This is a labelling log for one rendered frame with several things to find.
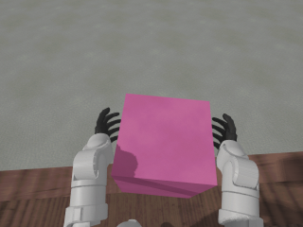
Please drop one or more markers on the left robot shin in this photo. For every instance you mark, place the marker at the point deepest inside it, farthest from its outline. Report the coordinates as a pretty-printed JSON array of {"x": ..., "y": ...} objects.
[{"x": 134, "y": 220}]

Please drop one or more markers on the right robot hand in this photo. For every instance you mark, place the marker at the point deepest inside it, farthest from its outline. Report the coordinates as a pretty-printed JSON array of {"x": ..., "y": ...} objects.
[{"x": 228, "y": 132}]

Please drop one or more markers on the left robot forearm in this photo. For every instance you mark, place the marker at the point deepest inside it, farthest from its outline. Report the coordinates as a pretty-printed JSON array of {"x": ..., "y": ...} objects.
[{"x": 89, "y": 179}]

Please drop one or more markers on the right robot forearm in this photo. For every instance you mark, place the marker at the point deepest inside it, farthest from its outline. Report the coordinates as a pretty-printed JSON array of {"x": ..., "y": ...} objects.
[{"x": 240, "y": 187}]

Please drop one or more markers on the left robot hand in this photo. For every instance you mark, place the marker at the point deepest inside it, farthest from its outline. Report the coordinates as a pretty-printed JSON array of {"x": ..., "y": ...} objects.
[{"x": 102, "y": 125}]

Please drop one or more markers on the carton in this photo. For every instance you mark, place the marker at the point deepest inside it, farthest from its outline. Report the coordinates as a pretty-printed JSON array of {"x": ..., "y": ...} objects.
[{"x": 165, "y": 147}]

